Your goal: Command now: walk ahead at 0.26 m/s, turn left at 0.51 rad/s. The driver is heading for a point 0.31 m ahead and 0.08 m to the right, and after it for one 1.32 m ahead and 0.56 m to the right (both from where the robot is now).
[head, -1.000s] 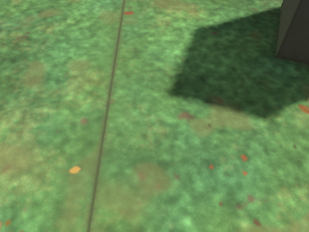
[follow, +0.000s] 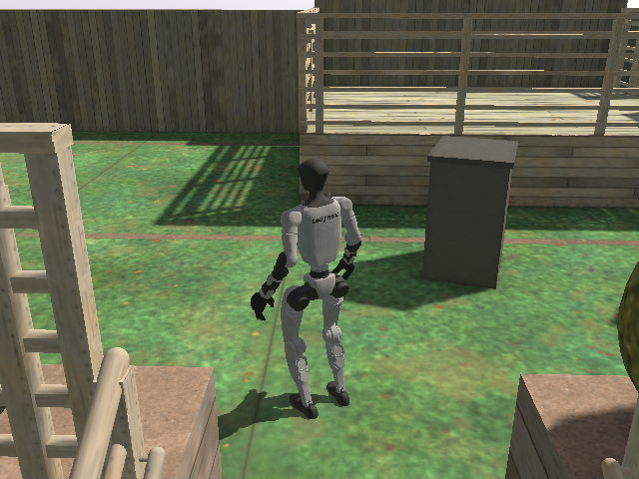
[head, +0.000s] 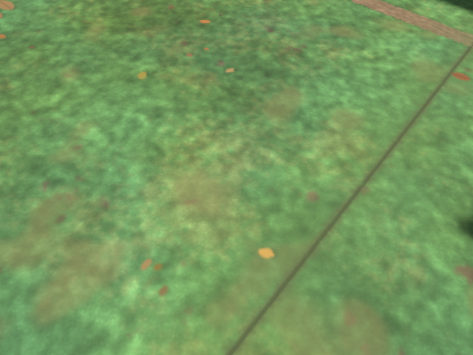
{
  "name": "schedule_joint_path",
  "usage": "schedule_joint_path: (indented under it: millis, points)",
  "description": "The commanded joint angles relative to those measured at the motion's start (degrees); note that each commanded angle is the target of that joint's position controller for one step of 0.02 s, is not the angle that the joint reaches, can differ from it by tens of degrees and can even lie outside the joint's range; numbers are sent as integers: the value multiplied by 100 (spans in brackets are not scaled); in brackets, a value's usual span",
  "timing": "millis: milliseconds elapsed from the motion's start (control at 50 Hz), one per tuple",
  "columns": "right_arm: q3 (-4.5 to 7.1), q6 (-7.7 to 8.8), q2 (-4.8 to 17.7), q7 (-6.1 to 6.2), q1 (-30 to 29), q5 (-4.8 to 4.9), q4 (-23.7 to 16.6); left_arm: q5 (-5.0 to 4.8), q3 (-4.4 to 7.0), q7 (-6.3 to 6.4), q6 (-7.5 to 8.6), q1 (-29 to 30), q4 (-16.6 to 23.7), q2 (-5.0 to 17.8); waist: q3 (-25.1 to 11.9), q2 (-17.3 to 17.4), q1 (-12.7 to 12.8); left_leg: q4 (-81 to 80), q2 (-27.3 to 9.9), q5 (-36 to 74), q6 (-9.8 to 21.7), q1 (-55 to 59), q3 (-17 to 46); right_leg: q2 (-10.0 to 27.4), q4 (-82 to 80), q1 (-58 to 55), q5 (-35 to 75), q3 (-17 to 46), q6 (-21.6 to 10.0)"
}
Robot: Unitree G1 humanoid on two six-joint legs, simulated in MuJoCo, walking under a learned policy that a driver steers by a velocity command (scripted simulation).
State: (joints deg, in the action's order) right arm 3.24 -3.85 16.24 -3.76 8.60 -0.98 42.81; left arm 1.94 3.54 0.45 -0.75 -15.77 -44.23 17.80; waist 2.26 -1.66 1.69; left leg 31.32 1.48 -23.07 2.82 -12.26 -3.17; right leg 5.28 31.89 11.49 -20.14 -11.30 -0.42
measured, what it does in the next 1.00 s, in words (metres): walks ahead, turning right: right foot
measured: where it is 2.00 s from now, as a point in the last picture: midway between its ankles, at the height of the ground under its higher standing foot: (349, 218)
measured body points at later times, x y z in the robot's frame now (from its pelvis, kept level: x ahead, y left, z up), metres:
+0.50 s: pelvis +0.21 +0.01 -0.02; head +0.24 +0.01 +0.43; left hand +0.39 +0.23 -0.14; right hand +0.14 -0.24 -0.16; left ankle -0.02 +0.09 -0.72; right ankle +0.31 -0.06 -0.73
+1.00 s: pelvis +0.50 -0.03 +0.00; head +0.54 -0.05 +0.44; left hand +0.58 +0.26 -0.12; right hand +0.63 -0.32 -0.09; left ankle +0.68 +0.02 -0.72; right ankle +0.32 -0.05 -0.73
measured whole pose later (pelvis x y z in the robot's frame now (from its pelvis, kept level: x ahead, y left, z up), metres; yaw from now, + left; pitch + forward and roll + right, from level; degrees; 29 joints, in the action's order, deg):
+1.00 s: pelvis +0.50 -0.03 +0.00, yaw -25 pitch +2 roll -1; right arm -1.0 3.2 15.4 -1.3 0.8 -1.9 39.7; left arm 0.8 4.1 0.4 2.4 -26.4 -49.7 17.2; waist 2.0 1.4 6.0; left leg 30.5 -0.4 -4.6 -0.3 -30.7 1.7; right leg -8.2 21.5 -2.1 -23.8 13.7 -6.3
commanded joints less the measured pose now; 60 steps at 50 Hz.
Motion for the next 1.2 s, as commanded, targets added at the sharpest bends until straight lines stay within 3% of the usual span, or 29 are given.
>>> schedule_joint_path:
  millis: [20,40,80,120,160,220,260,380,420,460,500,520,540,560,580,600,620,700,820,900,960,1000,1020,1040,1060,1080,1100,1140,1200]
  points:
    - [364,269,1469,135,1725,-59,69,7,-45,-95,47,652,788,-58,-394,2273,-910,-2137,-2101,-2316,1042,2475,3747,-322,2364,3285,-1960,-84,-23]
    - [295,326,1313,215,1587,-48,27,153,40,-104,57,993,820,380,292,1273,-955,-2510,-2416,-1889,1401,1696,4216,-329,2783,3791,-1444,868,-60]
    - [75,411,723,322,1050,-32,74,-96,87,-288,171,651,541,523,673,889,-441,-2484,-1746,-676,1086,1258,2766,45,2613,3304,-94,1097,-112]
    - [12,567,601,382,746,-44,39,16,108,-342,184,176,138,572,374,904,-233,-2430,-1235,1243,759,1425,1719,46,2684,2847,569,975,-65]
    - [-4,690,609,353,969,-17,174,-5,99,-357,129,40,10,483,108,702,-200,-2227,-1168,2723,649,1588,1147,-67,2981,2785,775,999,-75]
    - [-14,754,608,357,1379,-42,395,-97,84,-364,88,368,50,348,326,617,-364,-2297,-1211,3102,512,1644,663,-314,3046,3249,984,1364,-82]
    - [-54,774,528,379,1435,-61,495,-72,82,-354,84,600,105,323,525,636,-388,-2423,-1222,3172,449,1617,450,-430,2754,3465,1183,1406,-68]
    - [-164,860,404,489,1562,-31,849,6,-147,-413,151,1402,419,-74,706,566,-489,-2366,-1274,4781,340,1722,-225,-515,1033,2897,1525,513,-275]
    - [-161,879,540,545,1579,-44,966,-22,-159,-382,152,1232,448,-43,430,695,-319,-1776,-1347,6785,216,1938,-438,-785,641,2196,1276,202,-559]
    - [-106,830,777,628,1434,-90,978,-23,-77,-342,166,322,211,176,-141,891,158,-430,-1465,8239,150,2061,-554,-1080,541,1255,818,146,-835]
    - [-54,785,948,597,1132,-74,826,39,130,-249,242,-1280,-285,585,-974,643,942,2092,-1297,6647,185,956,-677,-1037,-240,-896,676,772,-1226]
    - [-185,854,384,492,1289,-26,564,63,313,-143,210,-1519,-313,1215,-1435,-541,727,4285,-481,2210,45,-876,-696,534,-458,-2333,66,3081,-1870]
    - [-150,920,420,397,1213,-26,316,-91,354,-161,188,-1143,-209,1375,-1750,-824,420,5653,416,-567,-30,-2474,386,1365,-1373,-2876,199,5883,-2585]
    - [-137,987,587,359,785,-68,210,-206,349,-145,179,-822,-243,1185,-1009,-192,381,5484,-71,35,53,-2951,901,1240,-1622,-2282,47,5120,-2407]
    - [-149,1053,611,334,681,-24,144,-192,270,-134,181,-542,-203,859,-422,175,197,5004,-313,464,53,-2840,783,1120,-1800,-1439,356,4471,-2201]
    - [-145,1042,565,347,706,-44,193,-165,203,-131,207,-310,-195,599,-23,538,-59,4476,-522,592,9,-2561,724,834,-1918,-731,919,3911,-1938]
    - [-159,940,511,354,766,-132,185,-167,154,-108,253,-162,-194,473,106,537,-245,4141,-620,583,-104,-2240,712,543,-1968,-234,1434,3498,-1792]
    - [-207,609,318,301,676,-223,27,-207,168,-113,435,-274,-243,614,9,167,-368,3175,-730,922,-462,-2033,436,29,-2127,325,2314,2705,-1667]
    - [-230,612,333,238,-745,-166,-463,-223,222,-72,380,-987,-354,713,61,-127,234,1371,-578,2280,-635,-2643,337,-170,-1924,-442,2714,2784,-1218]
    - [-275,685,357,216,-1369,-110,-732,-137,229,-10,361,-1259,-357,730,23,-239,440,641,-327,2265,-536,-2655,320,-38,-1534,-1065,3440,3070,-1207]
    - [-231,759,558,245,-996,-78,-708,-98,270,62,378,-898,-214,891,-79,-315,116,-37,-162,1898,-327,-1645,484,105,-1160,-1021,3808,3307,-988]
    - [-92,841,870,358,296,-59,-332,-114,275,1,430,-587,-143,983,-676,-140,-506,-473,28,1612,-97,156,420,-218,157,-688,4630,3127,-732]
    - [-3,909,1150,459,1130,-146,-231,-180,207,-71,486,-612,-79,749,-1336,223,-850,-616,-719,1008,124,1497,1089,-552,1468,-70,3664,2856,-610]
    - [129,884,1608,539,1578,-304,-286,-356,59,-71,513,-1035,109,105,-2080,1349,-740,-882,-2402,169,590,3018,3346,-1284,3231,1518,330,2111,-411]
    - [167,785,1585,504,1251,-200,-284,-211,71,-52,455,-1309,158,413,-2210,1774,-410,-1401,-2784,-99,958,2837,4964,-1254,4000,2305,-1118,1867,-428]
    - [66,747,986,480,846,-142,-367,-92,116,-33,363,-1017,2,645,-1310,807,-329,-1439,-2524,-528,883,2036,4168,-822,4242,2524,-548,1856,-438]
    - [-25,750,597,454,588,-108,-368,-63,103,-91,337,-660,21,596,-702,340,-325,-1578,-2191,-121,764,1298,3223,-646,4019,2432,-107,1757,-399]
    - [-74,796,450,459,567,-111,-239,9,96,-209,237,-474,77,444,-269,669,-183,-1848,-1740,943,556,589,2064,-379,3661,2229,111,1653,-322]
    - [-38,964,478,389,796,-18,-52,18,54,-312,98,-329,175,282,-216,755,-99,-2037,-1659,2090,604,447,1287,-297,3585,2292,344,1558,-270]
Keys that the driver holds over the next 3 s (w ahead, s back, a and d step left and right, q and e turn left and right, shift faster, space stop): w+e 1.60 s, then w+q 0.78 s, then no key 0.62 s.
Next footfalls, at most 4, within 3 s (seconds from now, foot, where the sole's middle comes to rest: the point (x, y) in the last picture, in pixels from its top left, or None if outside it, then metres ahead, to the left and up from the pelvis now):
0.50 right None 0.36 -0.06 -0.77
1.02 left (245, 275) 0.72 0.00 -0.77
1.54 right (351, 255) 0.81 -0.34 -0.77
2.12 left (370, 179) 1.13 -0.45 -0.77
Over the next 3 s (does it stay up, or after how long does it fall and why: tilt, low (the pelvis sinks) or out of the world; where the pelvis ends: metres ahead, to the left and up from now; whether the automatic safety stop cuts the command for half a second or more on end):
stays up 1.22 -0.59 0.00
